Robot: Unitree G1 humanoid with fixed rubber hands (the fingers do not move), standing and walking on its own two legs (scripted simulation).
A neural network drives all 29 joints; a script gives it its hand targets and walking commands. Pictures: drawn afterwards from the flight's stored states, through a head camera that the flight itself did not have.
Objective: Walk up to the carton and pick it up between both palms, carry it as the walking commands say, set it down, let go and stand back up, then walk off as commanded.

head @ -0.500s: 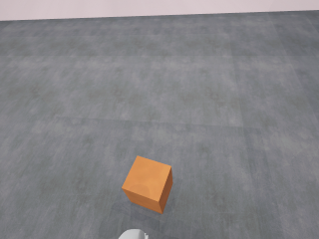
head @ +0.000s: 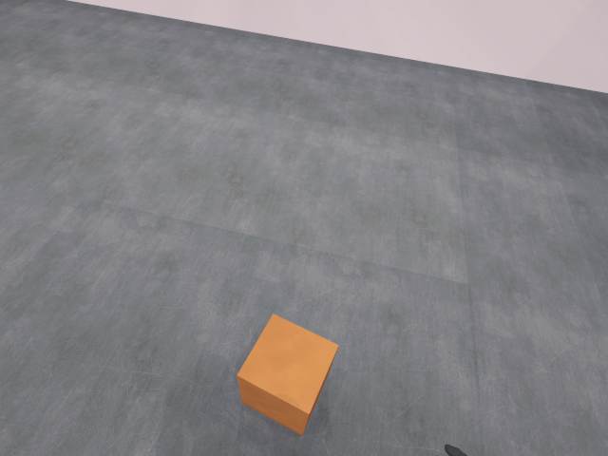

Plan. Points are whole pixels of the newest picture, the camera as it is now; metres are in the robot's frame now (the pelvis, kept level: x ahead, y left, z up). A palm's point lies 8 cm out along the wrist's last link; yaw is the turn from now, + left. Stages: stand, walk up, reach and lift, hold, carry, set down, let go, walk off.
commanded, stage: walk up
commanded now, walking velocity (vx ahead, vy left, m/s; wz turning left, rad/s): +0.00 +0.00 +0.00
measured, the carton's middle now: (287, 375) +0.44 +0.03 -0.65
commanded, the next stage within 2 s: none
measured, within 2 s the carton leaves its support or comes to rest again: neither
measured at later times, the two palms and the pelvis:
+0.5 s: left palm out of the picture -0.03 +0.34 -0.10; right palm out of the picture +0.05 -0.22 -0.14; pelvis +0.00 +0.05 +0.00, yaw -10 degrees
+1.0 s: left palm (69, 406) +0.20 +0.35 -0.13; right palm out of the picture -0.03 -0.09 -0.13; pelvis +0.03 +0.16 +0.00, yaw -19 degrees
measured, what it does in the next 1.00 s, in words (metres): steps to the left, turning right: right foot, then left foot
